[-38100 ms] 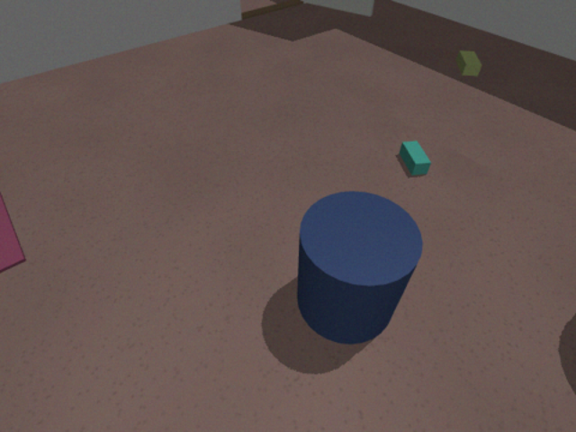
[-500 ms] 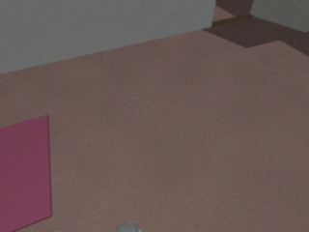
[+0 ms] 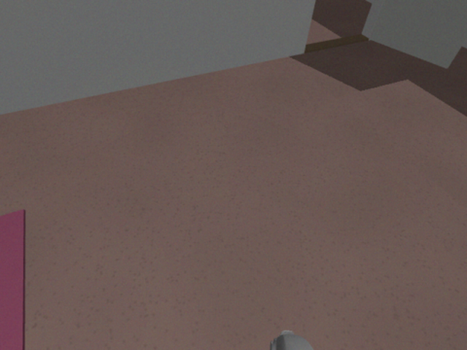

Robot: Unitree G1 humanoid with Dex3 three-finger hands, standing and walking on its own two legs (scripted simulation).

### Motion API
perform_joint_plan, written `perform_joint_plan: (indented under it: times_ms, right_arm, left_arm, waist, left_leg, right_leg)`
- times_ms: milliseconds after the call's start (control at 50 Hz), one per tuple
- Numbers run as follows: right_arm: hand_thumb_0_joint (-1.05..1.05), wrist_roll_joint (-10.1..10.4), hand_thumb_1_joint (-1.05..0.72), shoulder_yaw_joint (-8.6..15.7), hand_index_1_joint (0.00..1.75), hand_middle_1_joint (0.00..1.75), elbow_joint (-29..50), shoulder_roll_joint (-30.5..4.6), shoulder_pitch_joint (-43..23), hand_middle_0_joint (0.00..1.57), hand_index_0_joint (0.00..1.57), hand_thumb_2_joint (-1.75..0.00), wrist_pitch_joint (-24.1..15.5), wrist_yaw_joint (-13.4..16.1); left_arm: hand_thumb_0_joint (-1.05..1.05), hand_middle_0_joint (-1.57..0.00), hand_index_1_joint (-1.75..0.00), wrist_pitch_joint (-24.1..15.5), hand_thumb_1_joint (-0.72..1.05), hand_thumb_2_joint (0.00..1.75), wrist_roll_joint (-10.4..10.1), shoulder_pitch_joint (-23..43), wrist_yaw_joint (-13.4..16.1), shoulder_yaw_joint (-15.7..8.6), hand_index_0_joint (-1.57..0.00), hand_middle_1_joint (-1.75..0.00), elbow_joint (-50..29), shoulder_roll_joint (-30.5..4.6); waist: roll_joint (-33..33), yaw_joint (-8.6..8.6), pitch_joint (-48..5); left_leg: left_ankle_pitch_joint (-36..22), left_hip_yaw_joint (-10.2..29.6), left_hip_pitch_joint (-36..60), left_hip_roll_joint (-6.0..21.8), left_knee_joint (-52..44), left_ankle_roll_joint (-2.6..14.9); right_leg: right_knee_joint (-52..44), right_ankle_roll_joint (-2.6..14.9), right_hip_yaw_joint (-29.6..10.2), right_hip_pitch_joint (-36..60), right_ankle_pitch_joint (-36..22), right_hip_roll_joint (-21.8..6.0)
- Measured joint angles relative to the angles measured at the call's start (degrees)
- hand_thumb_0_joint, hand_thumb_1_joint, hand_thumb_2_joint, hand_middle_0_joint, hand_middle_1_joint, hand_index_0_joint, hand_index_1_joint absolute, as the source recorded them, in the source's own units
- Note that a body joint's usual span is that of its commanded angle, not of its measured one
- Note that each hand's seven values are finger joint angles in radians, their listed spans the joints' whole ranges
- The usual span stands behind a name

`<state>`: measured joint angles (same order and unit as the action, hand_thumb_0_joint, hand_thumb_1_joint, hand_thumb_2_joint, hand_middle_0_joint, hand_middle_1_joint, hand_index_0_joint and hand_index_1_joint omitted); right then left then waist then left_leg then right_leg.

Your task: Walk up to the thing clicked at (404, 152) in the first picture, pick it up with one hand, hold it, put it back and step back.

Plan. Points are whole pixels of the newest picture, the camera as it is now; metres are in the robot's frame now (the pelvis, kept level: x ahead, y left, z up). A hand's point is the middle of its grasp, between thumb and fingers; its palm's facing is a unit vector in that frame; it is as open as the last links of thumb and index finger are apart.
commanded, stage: walk up
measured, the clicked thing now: out of the picture +0.30 -1.27 -0.73
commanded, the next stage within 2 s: none
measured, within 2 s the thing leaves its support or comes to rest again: neither
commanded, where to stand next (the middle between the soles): +0.75 +0.01 m, yaw +3 degrees
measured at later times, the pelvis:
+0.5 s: pelvis +0.21 -0.06 +0.00, yaw +2 degrees
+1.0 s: pelvis +0.40 -0.03 +0.00, yaw +1 degrees
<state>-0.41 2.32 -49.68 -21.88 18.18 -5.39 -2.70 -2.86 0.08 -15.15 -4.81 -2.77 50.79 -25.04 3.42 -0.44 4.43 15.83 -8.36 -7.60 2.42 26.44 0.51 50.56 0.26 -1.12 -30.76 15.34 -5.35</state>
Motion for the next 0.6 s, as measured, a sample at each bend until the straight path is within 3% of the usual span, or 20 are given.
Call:
perform_joint_plan:
  times_ms: [80, 140, 180, 240, 280, 340, 440, 520, 600]
  right_arm:
    - [0.01, -0.27, -0.9, 0.53, 0.3, 0.3, -0.26, -1.64, 1.4, 0.21, 0.21, -0.9, 0.26, -0.31]
    - [0.01, -0.19, -0.9, 1.03, 0.3, 0.3, -0.55, -2.76, 2.66, 0.21, 0.21, -0.9, 0.89, -0.21]
    - [0.01, -0.16, -0.9, 1.44, 0.3, 0.3, -1.39, -3.46, 2.38, 0.2, 0.2, -0.9, 1.6, 0.24]
    - [0.01, -0.01, -0.9, 0.75, 0.3, 0.3, -2.53, -3.05, 1.03, 0.2, 0.2, -0.9, 2.74, 0.67]
    - [0.01, 0.53, -0.91, 0.44, 0.3, 0.3, -2.73, -3.15, -0.35, 0.2, 0.2, -0.9, 2.8, 0.6]
    - [0.01, 0.8, -0.91, 0.49, 0.3, 0.3, -1.63, -3.14, -2.18, 0.2, 0.2, -0.9, 2.52, 0.12]
    - [0.01, 0.11, -0.91, 1.14, 0.3, 0.3, -0.56, -2.98, -3.66, 0.2, 0.2, -0.9, 3.0, -0.91]
    - [0.01, -0.65, -0.91, 1.38, 0.3, 0.3, -1.1, -2.71, -4.01, 0.2, 0.2, -0.9, 3.49, -1.68]
    - [0.01, -0.87, -0.91, 1.42, 0.3, 0.3, -1.51, -2.22, -4.55, 0.2, 0.2, -0.9, 3.44, -2.31]
  left_arm:
    - [0.01, -0.2, -0.3, 0.12, 0.9, 0.9, 0.66, 1.01, -1.0, -0.46, -0.2, -0.3, 0.51, 0.26]
    - [0.01, -0.2, -0.3, -0.42, 0.9, 0.9, 0.96, 1.08, -1.01, -1.03, -0.2, -0.3, 0.92, 0.1]
    - [0.01, -0.2, -0.3, -1.33, 0.9, 0.9, 1.17, 1.95, -0.3, -1.55, -0.2, -0.3, 0.89, 1.02]
    - [0.01, -0.2, -0.3, -2.5, 0.9, 0.9, 0.52, 1.88, 0.61, -1.12, -0.2, -0.3, -0.62, 1.9]
    - [0.01, -0.2, -0.3, -2.76, 0.9, 0.9, 0.06, 0.94, 1.21, -0.53, -0.2, -0.3, -1.02, 2.73]
    - [0.01, -0.2, -0.3, -2.85, 0.9, 0.9, -0.15, -0.94, 1.82, 0.06, -0.2, -0.3, -0.71, 3.16]
    - [0.01, -0.2, -0.3, -2.75, 0.9, 0.9, 0.36, -3.6, 2.13, 0.16, -0.2, -0.3, -0.31, 2.77]
    - [0.01, -0.2, -0.3, -2.71, 0.9, 0.9, 0.77, -4.62, 2.05, -0.37, -0.2, -0.3, -0.62, 1.9]
    - [0.01, -0.2, -0.3, -2.36, 0.9, 0.9, 0.97, -5.52, 1.94, -0.63, -0.2, -0.3, -0.61, 0.77]
  waist:
    - [-1.58, -1.02, -0.52]
    - [-3.19, -1.38, -2.02]
    - [-6.44, -1.09, -1.67]
    - [-6.32, 0.64, -1.31]
    - [-6.62, 1.55, -1.12]
    - [-7.15, 2.14, -0.85]
    - [-7.14, 2.42, -0.73]
    - [-6.15, 2.91, -0.42]
    - [-4.53, 3.47, -0.52]
  left_leg:
    - [4.1, -0.36, 3.29, 0.5, 0.92, -1.37]
    - [9.66, 0.18, 4.12, 2.04, 5.67, -2.33]
    - [12.11, 3.16, 1.48, 4.79, 15.43, -0.26]
    - [11.74, 6.94, -6.75, 0.89, 33.78, 0.71]
    - [8.44, 7.93, -11.83, -0.7, 38.75, 1.16]
    - [3.39, 9.48, -17.63, -0.7, 36.75, 1.3]
    - [-2.64, 12.01, -23.04, 0.12, 27.12, -0.32]
    - [-5.85, 10.5, -22.84, 1.57, 16.27, -0.67]
    - [-6.86, 7.53, -18.99, 2.25, 8.55, 0.5]
  right_leg:
    - [-11.34, 0.34, 1.31, 1.59, -5.95, -1.21]
    - [-14.93, 0.81, 3.12, 5.59, -7.14, -0.07]
    - [-11.38, 0.95, 5.37, 6.4, -3.42, 2.15]
    - [-10.73, 1.63, 5.76, 8.86, -0.24, 1.98]
    - [-14.39, 1.7, 5.91, 12.11, -0.78, 2.24]
    - [-20.31, 1.9, 6.41, 16.78, -1.96, 3.31]
    - [-25.78, 2.22, 7.92, 22.36, -1.45, 4.87]
    - [-26.27, 1.77, 9.44, 25.45, 1.32, 5.18]
    - [-23.51, 0.46, 10.32, 27.55, 6.19, 4.58]
